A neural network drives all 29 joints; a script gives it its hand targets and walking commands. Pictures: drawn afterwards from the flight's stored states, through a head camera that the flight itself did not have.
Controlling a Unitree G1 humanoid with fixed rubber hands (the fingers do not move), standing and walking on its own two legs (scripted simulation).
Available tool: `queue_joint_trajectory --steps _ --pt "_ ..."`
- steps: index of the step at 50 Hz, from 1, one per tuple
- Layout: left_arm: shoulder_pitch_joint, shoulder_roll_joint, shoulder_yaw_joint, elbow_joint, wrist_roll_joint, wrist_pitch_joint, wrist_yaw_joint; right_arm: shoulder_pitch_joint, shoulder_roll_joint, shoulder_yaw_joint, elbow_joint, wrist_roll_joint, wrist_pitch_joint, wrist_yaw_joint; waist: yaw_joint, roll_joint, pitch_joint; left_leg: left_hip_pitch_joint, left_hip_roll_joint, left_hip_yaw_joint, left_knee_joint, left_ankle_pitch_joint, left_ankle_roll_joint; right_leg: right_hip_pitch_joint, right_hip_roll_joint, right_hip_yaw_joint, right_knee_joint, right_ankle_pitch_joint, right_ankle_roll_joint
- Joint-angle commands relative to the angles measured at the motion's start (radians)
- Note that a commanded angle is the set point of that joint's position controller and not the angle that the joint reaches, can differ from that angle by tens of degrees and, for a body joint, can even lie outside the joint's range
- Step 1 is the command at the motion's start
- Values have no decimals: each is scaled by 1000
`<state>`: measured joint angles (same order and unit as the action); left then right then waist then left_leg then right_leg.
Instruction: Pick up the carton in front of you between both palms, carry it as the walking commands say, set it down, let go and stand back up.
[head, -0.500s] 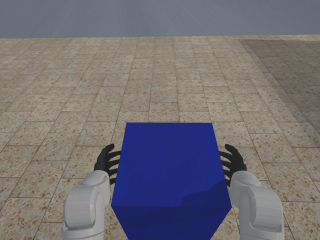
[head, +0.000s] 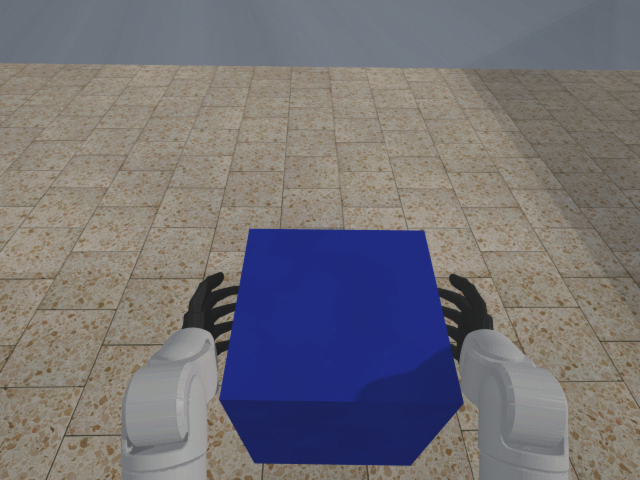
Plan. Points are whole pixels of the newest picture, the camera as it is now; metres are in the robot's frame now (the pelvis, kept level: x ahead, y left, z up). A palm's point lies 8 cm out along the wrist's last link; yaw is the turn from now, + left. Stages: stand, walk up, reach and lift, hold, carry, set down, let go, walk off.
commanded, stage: carry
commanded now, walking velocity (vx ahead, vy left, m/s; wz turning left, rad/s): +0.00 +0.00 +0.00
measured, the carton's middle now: (334, 353) +0.29 +0.00 +0.02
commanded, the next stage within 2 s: hold in 1.46 s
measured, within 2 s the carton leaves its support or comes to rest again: neither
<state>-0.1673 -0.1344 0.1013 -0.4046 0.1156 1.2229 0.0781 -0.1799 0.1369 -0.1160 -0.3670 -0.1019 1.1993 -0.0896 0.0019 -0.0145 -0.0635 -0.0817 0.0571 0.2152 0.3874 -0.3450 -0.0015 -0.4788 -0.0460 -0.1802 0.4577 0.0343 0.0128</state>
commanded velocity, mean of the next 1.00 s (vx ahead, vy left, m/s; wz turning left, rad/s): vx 0.00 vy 0.00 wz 0.00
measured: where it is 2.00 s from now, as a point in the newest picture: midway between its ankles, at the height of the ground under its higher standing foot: outside the picture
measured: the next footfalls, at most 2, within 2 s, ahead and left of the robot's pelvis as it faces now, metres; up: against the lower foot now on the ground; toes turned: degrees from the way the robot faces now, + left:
right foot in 0.02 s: +0.17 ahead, -0.10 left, +0.00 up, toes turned +14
left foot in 0.16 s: +0.04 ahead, +0.11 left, +0.00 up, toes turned +8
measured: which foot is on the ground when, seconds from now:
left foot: down 0.00-0.06, up 0.08-0.14, down 0.16-1.00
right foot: up 0.00-0.00, down 0.02-1.00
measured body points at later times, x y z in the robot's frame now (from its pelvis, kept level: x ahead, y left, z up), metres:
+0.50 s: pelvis +0.12 +0.00 -0.01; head +0.09 +0.01 +0.44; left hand +0.39 +0.17 +0.07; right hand +0.40 -0.14 +0.07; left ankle +0.00 +0.11 -0.74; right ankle +0.14 -0.09 -0.74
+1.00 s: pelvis +0.08 +0.01 -0.01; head +0.05 +0.01 +0.44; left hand +0.36 +0.18 +0.03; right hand +0.37 -0.13 +0.03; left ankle +0.00 +0.11 -0.74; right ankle +0.13 -0.09 -0.74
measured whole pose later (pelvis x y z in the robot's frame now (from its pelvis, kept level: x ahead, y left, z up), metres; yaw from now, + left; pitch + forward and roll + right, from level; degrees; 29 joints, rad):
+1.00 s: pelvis +0.08 +0.01 -0.01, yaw +2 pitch +1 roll +0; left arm -0.19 -0.14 0.15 0.11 0.23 0.84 0.01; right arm -0.20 0.14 -0.16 0.13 -0.23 0.83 -0.02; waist 0.00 0.01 -0.11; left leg -0.15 0.03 0.13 0.53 -0.40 0.01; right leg -0.35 -0.08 -0.20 0.53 -0.19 -0.02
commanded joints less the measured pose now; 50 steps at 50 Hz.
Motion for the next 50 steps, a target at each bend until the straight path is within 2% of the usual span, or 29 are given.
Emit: queue_joint_trajectory --steps 1,2,3,4,5,6,8,9,10,11,12,15,17,20,26,31,38,44,50 --pt "-409 -847 -711 7 -389 10 -238 -371 831 689 4 366 27 265 -7 83 -269 -46 114 14 172 535 -22 417 -60 29 -128 356 -6" --pt "-420 -837 -700 26 -384 13 -243 -390 826 695 5 368 33 263 -4 -51 -326 -166 62 -10 288 199 -52 580 -223 181 -12 796 -60" --pt "-390 -846 -682 79 -376 9 -247 -401 832 707 8 378 43 261 8 -164 -396 -289 31 -88 328 -98 -63 734 -323 291 25 921 -176" --pt "-357 -869 -677 102 -376 -1 -250 -416 843 719 0 383 43 264 12 -195 -407 -299 25 -121 338 -230 -57 693 -340 334 -35 802 -209" --pt "-380 -897 -678 93 -380 -11 -252 -450 868 730 -9 394 35 267 8 -175 -404 -289 24 -142 283 -254 -45 663 -322 322 -76 647 -207" --pt "-409 -925 -682 78 -385 -19 -253 -483 892 738 -20 408 25 269 4 -147 -405 -248 28 -144 190 -234 -36 620 -304 294 -98 512 -183" --pt "-445 -961 -688 54 -393 -34 -254 -520 935 758 -40 425 6 269 -5 -129 -400 -106 29 -122 -9 6 -33 515 -227 186 -91 300 -107" --pt "-446 -963 -692 42 -395 -40 -252 -518 945 763 -48 427 1 268 -3 -108 -403 -52 39 -125 -30 110 -35 472 -195 150 -80 212 -86" --pt "-464 -957 -697 18 -401 -41 -253 -520 948 764 -51 424 -4 266 -3 -61 -392 -64 84 -151 -27 165 -38 476 -169 103 -46 195 -65" --pt "-467 -954 -703 16 -402 -41 -251 -522 939 761 -62 422 -2 265 2 -25 -380 -46 103 -151 28 312 -36 452 -149 98 -8 245 -60" --pt "-457 -941 -701 13 -400 -38 -247 -509 926 756 -60 420 2 264 2 -1 -374 -32 113 -140 66 400 -36 433 -143 95 18 311 -61" --pt "-412 -889 -692 24 -384 -20 -237 -435 881 730 -27 404 17 260 -1 20 -378 -44 105 -135 109 537 -35 425 -144 93 92 458 -74" --pt "-393 -872 -689 50 -375 -9 -236 -401 865 715 11 387 24 260 -3 26 -376 -54 97 -131 126 585 -36 417 -140 89 115 512 -76" --pt "-417 -878 -696 75 -378 -8 -243 -412 871 709 43 378 23 263 -3 25 -348 -65 94 -135 116 594 -35 392 -132 83 120 490 -69" --pt "-456 -901 -713 120 -373 -45 -252 -446 894 718 87 365 -17 270 -3 48 -306 -35 112 -147 111 686 -19 333 -113 68 121 314 -51" --pt "-437 -895 -693 180 -325 -118 -253 -433 887 703 143 322 -90 274 -5 50 -304 -42 120 -153 116 650 -6 324 -121 71 131 226 -50" --pt "-448 -859 -662 209 -277 -235 -251 -454 859 676 178 273 -211 272 -5 30 -284 -89 105 -160 91 451 7 340 -128 85 94 162 -50" --pt "-424 -802 -549 338 -177 -340 -249 -427 807 572 313 177 -319 267 -5 26 -251 -121 100 -169 58 324 18 326 -131 91 58 67 -47" --pt "-504 -813 -425 505 -89 -472 -258 -496 816 446 478 88 -450 275 -4 28 -214 -163 97 -180 22 190 28 309 -128 98 20 -45 -42"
